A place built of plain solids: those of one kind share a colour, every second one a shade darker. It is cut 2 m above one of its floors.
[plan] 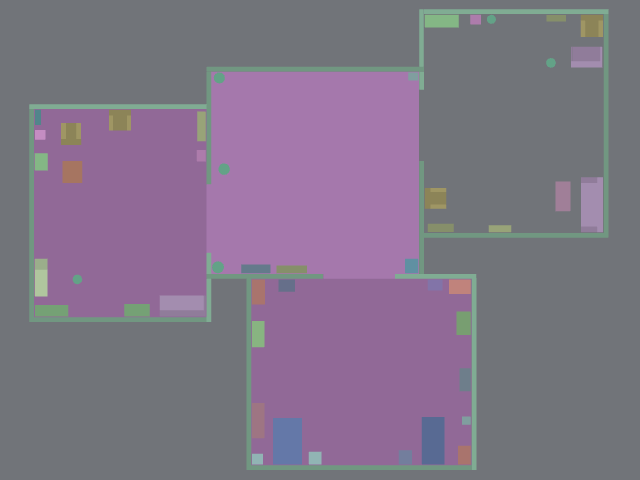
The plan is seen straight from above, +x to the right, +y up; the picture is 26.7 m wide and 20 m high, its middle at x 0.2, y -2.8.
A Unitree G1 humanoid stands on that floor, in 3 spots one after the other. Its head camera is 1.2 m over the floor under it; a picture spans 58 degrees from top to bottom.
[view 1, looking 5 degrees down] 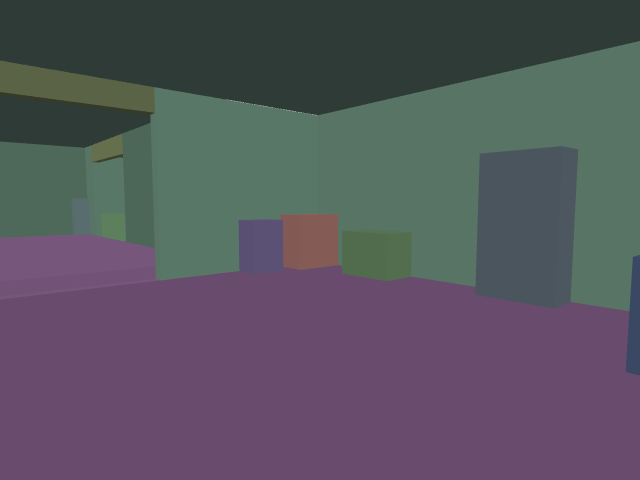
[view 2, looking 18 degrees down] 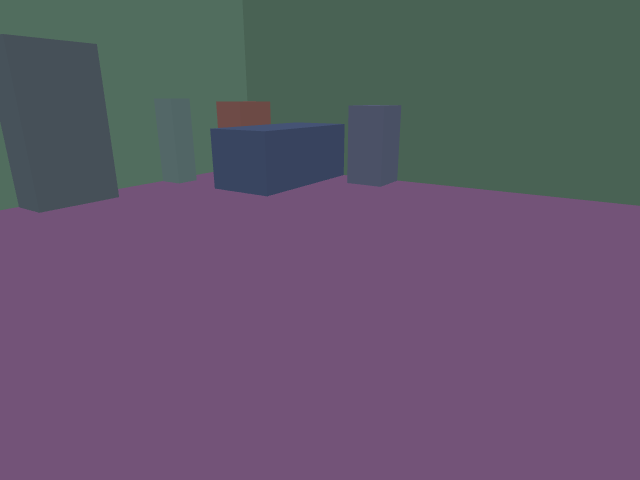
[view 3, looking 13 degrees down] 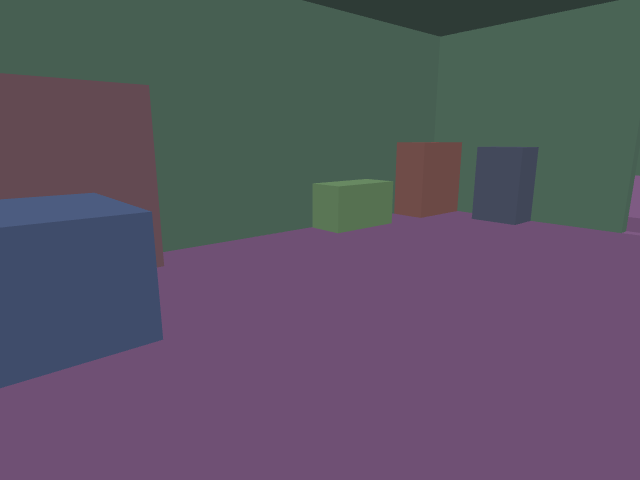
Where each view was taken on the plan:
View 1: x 0.86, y -10.99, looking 49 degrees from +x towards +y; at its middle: chest_drawers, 7.91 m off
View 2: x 0.86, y -5.92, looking -57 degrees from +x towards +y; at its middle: floor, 3.88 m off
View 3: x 1.94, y -11.10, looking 139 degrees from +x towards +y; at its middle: floor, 5.33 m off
